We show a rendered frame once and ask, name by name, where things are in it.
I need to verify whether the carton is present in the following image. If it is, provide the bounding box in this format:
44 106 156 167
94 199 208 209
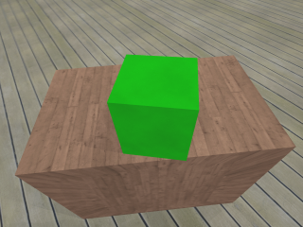
107 54 200 161

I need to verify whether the pedestal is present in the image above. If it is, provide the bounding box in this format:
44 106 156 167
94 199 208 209
14 55 295 219

